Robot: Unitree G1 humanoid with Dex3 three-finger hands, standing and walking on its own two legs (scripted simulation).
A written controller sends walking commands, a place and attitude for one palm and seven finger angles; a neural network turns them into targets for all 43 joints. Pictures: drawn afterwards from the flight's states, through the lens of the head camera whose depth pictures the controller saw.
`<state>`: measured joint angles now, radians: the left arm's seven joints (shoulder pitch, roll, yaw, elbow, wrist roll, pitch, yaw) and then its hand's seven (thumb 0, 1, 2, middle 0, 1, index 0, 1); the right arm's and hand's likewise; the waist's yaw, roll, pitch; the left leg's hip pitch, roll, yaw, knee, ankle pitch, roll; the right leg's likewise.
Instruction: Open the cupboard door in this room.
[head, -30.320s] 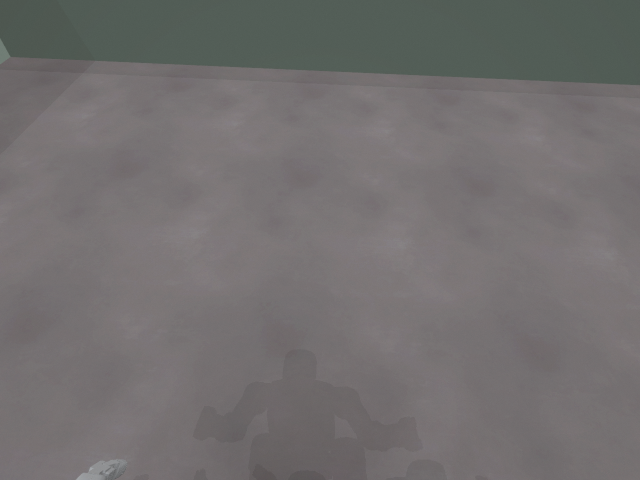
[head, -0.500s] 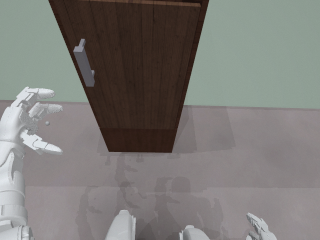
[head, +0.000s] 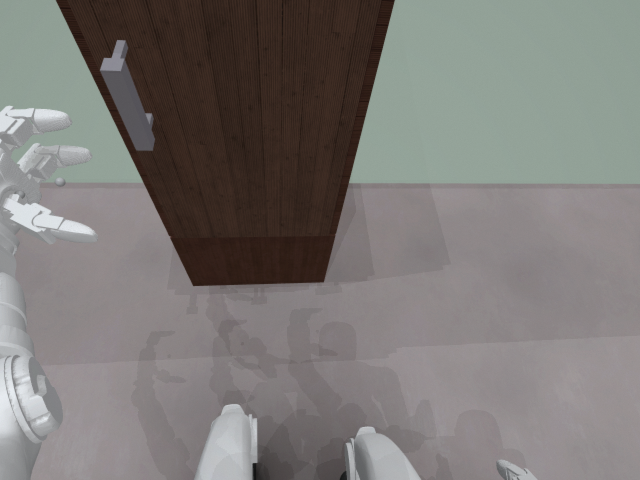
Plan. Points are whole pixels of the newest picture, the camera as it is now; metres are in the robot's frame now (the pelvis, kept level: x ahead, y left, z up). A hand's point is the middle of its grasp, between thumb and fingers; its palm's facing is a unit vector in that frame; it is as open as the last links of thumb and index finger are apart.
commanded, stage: move the hooked fingers beside the handle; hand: left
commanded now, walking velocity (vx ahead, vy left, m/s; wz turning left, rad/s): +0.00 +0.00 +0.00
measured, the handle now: (133, 98) +0.59 +0.25 +0.07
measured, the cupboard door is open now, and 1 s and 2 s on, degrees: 0 0 0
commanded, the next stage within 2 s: slide the fingers in behind the handle in 1.42 s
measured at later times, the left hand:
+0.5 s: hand (77, 129) +0.51 +0.30 +0.09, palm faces +0.06 -1.00 -0.01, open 14.0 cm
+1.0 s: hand (70, 122) +0.54 +0.32 +0.08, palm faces +0.05 -1.00 +0.00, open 14.0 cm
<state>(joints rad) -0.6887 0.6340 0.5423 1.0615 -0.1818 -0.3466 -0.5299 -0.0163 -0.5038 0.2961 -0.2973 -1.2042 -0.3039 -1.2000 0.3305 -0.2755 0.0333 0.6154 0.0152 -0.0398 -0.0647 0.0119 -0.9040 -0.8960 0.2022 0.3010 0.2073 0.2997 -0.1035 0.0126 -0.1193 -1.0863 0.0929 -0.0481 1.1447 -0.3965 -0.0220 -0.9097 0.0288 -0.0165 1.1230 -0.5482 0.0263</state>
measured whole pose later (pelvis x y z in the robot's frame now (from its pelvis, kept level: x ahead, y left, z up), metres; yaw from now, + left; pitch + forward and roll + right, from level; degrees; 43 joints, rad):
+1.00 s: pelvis +0.00 +0.02 -0.02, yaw -3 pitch +28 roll -8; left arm -1.04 0.87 0.59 1.18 -0.05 -0.23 -0.50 -0.02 -0.50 0.30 -0.30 -1.20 -0.30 -1.20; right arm 0.37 -0.25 0.09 0.61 -0.01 0.07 -0.04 0.01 -0.90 -0.90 0.20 0.30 0.21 0.30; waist -0.20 0.02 -0.09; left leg -1.31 0.11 -0.07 1.25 -0.43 0.00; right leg -1.11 0.05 -0.03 1.17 -0.55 0.04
